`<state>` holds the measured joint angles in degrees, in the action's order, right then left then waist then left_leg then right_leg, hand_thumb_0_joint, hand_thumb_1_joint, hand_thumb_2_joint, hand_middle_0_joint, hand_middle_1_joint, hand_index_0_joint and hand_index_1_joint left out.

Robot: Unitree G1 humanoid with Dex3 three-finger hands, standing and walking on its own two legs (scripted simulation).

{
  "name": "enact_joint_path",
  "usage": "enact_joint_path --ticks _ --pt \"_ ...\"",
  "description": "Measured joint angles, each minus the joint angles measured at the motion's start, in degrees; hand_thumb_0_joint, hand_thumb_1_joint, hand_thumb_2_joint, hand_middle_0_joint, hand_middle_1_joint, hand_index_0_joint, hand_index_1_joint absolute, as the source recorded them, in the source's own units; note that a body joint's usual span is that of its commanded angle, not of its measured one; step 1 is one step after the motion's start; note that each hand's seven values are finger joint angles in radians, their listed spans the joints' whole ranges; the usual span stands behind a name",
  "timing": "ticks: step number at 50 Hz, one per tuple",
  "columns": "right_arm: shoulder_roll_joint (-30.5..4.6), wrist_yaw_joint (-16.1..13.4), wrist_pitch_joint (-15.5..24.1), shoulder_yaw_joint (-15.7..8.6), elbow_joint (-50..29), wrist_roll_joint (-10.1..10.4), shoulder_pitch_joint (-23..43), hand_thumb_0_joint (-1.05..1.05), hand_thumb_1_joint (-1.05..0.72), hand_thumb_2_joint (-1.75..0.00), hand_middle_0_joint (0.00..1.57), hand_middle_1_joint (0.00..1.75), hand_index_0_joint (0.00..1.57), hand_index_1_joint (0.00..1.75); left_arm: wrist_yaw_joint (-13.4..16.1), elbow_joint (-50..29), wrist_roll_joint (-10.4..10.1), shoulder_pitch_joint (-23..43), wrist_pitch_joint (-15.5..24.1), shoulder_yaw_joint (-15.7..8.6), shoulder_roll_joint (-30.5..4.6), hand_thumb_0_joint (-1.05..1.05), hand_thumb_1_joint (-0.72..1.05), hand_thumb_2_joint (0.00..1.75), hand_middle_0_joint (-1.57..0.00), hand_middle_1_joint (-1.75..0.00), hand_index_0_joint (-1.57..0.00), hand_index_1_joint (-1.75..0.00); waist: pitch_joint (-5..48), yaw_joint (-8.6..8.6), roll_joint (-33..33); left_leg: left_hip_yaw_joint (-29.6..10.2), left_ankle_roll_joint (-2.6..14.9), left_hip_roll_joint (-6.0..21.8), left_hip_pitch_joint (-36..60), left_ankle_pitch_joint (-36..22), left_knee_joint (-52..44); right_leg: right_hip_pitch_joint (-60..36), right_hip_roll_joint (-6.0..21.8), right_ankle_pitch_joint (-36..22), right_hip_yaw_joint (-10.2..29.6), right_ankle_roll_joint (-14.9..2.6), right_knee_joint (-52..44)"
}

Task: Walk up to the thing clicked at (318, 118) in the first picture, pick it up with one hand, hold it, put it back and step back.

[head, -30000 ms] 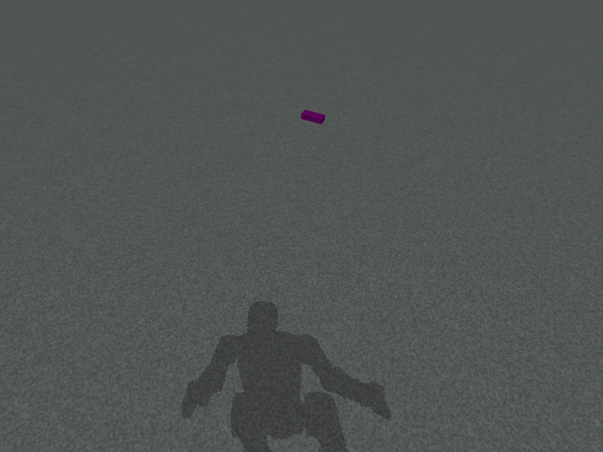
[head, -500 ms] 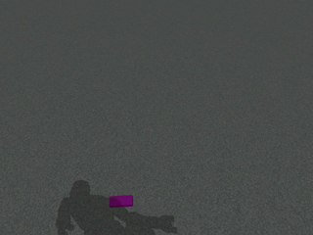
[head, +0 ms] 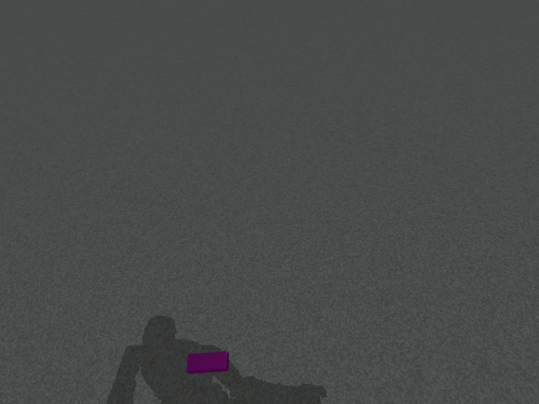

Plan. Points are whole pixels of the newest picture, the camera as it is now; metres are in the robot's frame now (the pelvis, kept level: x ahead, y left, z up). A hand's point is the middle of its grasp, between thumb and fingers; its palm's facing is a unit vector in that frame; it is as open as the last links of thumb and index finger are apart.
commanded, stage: walk up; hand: left
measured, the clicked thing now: (208, 362) +0.42 +0.29 -0.75
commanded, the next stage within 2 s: none
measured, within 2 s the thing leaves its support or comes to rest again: neither
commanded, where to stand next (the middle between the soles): +0.04 +0.04 m, yaw +3 degrees
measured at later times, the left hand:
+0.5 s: hand out of the picture +0.13 +0.30 -0.15, palm faces +0.01 -0.91 -0.42, open 7.3 cm
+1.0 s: hand out of the picture +0.04 +0.30 -0.15, palm faces +0.00 -0.93 -0.38, open 7.3 cm
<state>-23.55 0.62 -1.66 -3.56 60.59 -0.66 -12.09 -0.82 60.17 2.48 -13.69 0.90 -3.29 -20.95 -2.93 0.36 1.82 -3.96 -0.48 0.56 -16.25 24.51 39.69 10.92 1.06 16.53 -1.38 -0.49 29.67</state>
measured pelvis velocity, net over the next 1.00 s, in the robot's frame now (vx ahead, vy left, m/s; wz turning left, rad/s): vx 0.00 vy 0.03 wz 0.03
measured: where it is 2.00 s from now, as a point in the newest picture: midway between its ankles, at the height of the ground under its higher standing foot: outside the picture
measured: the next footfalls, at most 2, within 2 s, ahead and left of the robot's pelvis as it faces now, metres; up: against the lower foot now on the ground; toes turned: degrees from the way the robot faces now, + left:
left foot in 0.22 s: +0.09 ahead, +0.15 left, +0.00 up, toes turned +2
left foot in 1.68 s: +0.01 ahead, +0.15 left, +0.00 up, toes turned +6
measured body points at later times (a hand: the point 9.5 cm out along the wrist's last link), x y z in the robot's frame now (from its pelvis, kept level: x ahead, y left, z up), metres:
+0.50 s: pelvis +0.02 +0.03 -0.01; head +0.06 +0.02 +0.44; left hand +0.13 +0.35 -0.12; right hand +0.17 -0.28 -0.13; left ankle +0.05 +0.15 -0.74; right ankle +0.00 -0.12 -0.74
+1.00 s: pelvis +0.00 +0.03 +0.00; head +0.03 +0.03 +0.45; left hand +0.04 +0.35 -0.13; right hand +0.09 -0.27 -0.13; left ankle +0.05 +0.15 -0.74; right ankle +0.00 -0.12 -0.74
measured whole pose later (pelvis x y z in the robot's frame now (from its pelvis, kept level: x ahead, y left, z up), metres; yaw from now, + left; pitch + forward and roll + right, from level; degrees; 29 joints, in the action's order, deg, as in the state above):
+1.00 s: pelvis +0.00 +0.03 +0.00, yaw +2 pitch -2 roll +0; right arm -20.5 2.4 -2.7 -2.4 61.9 -0.4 -5.3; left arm 0.3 61.3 0.7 -8.8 0.2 -1.1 -21.2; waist -6.0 0.3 0.8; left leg 0.3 0.3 0.4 -15.7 9.0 26.6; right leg 9.8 2.9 14.8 -0.4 2.4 26.6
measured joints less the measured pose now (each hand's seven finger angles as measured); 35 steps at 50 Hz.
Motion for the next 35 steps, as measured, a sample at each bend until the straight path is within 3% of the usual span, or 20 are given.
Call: enact_joint_path --ticks 4,8,10,11,13,15,18,21,25,30,35 --pt "0.09 -0.07 -0.06 0.81 -0.28 0.13 0.14 0.01 -0.91 -0.90 0.20 0.30 0.20 0.30 0.70 -1.46 -0.77 0.85 0.87 0.90 1.74 0.01 0.91 0.90 -0.20 -0.30 -0.21 -0.30 -1.13 0.18 1.17 -0.47 0.36 -0.66 -1.81 0.53 3.03 -2.60 -0.23 -0.67 -0.87 -0.20 -3.56" --pt "1.00 0.15 -0.53 1.29 -1.25 -0.13 1.54 0.01 -0.91 -0.90 0.20 0.30 0.20 0.30 1.39 -3.37 -1.53 2.60 1.12 1.31 2.00 0.01 0.90 0.90 -0.20 -0.30 -0.21 -0.30 -2.81 0.15 0.70 1.32 1.18 0.26 -1.55 -2.00 -0.08 -3.02 0.43 0.87 -1.40 0.24 -2.30" --pt "1.48 0.32 -0.33 1.26 -1.77 -0.18 2.43 0.01 -0.91 -0.90 0.20 0.30 0.20 0.30 1.65 -4.12 -1.99 3.85 0.69 1.48 1.59 0.01 0.90 0.90 -0.21 -0.30 -0.21 -0.30 -3.50 -0.10 0.09 2.52 1.65 0.59 -0.51 -5.33 -4.20 -2.25 1.02 2.62 -1.75 0.66 0.25" --pt "1.55 0.40 -0.15 1.18 -2.07 -0.22 2.84 0.01 -0.91 -0.90 0.20 0.30 0.20 0.30 1.75 -4.51 -2.28 4.43 0.40 1.59 1.34 0.01 0.90 0.90 -0.21 -0.30 -0.21 -0.30 -3.73 -0.28 -0.05 2.93 1.90 0.73 0.35 -10.10 -7.09 -1.62 1.21 3.75 -1.93 0.96 2.00" --pt "2.29 0.30 0.16 0.87 -2.32 -0.38 4.22 0.01 -0.91 -0.90 0.20 0.30 0.20 0.30 2.04 -4.98 -2.99 6.12 -0.35 1.56 0.57 0.01 0.90 0.90 -0.21 -0.30 -0.21 -0.30 -4.68 -0.24 -1.63 3.57 0.42 -0.19 0.63 -10.75 -7.54 -0.14 2.46 5.24 -1.44 1.40 5.59" --pt "2.67 0.34 0.33 1.00 -2.78 0.09 5.73 0.01 -0.91 -0.90 0.20 0.30 0.20 0.30 2.40 -4.98 -3.61 7.58 -0.88 1.61 0.17 0.01 0.91 0.90 -0.20 -0.30 -0.21 -0.30 -5.18 -0.29 -1.91 3.66 0.30 -0.04 0.10 -9.59 -6.52 0.99 2.04 4.30 -0.34 0.97 7.34" --pt "3.24 0.20 0.03 1.34 -3.61 0.50 7.62 0.01 -0.90 -0.90 0.21 0.30 0.20 0.30 2.54 -4.49 -3.66 8.83 -0.86 1.86 -0.77 0.01 0.91 0.90 -0.20 -0.30 -0.21 -0.30 -4.71 -0.37 -2.19 3.76 0.30 0.36 -0.63 -8.86 -5.59 1.09 1.28 4.19 0.77 0.47 6.66" --pt "3.12 0.18 -0.44 1.48 -4.21 0.88 9.76 0.01 -0.90 -0.90 0.21 0.30 0.20 0.30 2.60 -3.88 -3.24 9.24 -0.26 1.99 -1.31 0.00 0.91 0.90 -0.20 -0.30 -0.21 -0.30 -4.27 -0.37 -1.81 4.02 0.15 0.75 -1.63 -8.23 -4.08 0.34 1.03 5.15 0.99 2.12 4.46" --pt "2.17 0.44 -0.69 1.25 -4.51 0.93 11.69 0.01 -0.90 -0.90 0.21 0.30 0.20 0.30 2.53 -3.34 -2.70 9.24 -0.10 2.33 -1.55 0.00 0.91 0.90 -0.20 -0.30 -0.21 -0.30 -4.25 -0.53 -0.99 4.04 0.42 0.23 -1.96 -8.49 -3.69 0.81 1.55 4.91 1.00 2.44 5.30" --pt "1.99 1.06 -0.51 1.16 -4.02 0.46 12.24 0.01 -0.90 -0.90 0.21 0.30 0.20 0.30 2.47 -2.39 -2.63 9.07 -0.79 2.22 -2.50 0.00 0.91 0.90 -0.20 -0.30 -0.21 -0.30 -4.17 0.10 -1.26 4.82 1.11 -0.37 -1.82 -9.61 -4.60 1.79 2.16 4.64 1.74 2.06 6.40" --pt "2.57 1.42 -1.14 1.45 -2.82 0.31 11.62 0.01 -0.90 -0.90 0.21 0.30 0.20 0.30 1.95 -1.18 -2.10 7.19 -0.35 2.15 -2.29 0.00 0.91 0.90 -0.20 -0.30 -0.21 -0.30 -3.79 0.26 -0.65 4.25 0.52 0.25 -1.35 -11.37 -6.50 0.84 1.51 2.52 1.21 2.58 3.61"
